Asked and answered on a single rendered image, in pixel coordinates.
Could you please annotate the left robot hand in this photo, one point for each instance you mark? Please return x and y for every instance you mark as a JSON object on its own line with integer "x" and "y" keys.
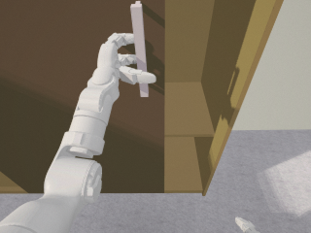
{"x": 108, "y": 56}

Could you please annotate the robot left upper arm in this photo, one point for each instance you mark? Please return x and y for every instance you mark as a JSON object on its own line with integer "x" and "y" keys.
{"x": 71, "y": 184}

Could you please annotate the left robot forearm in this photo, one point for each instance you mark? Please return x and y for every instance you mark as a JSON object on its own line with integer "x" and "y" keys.
{"x": 91, "y": 117}

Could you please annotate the wardrobe door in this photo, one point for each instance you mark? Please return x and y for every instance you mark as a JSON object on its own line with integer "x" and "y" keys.
{"x": 6, "y": 182}
{"x": 48, "y": 52}

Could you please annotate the right robot hand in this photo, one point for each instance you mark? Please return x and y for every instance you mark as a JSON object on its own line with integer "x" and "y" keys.
{"x": 246, "y": 226}

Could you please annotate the handle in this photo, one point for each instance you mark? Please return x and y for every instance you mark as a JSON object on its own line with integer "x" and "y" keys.
{"x": 139, "y": 43}

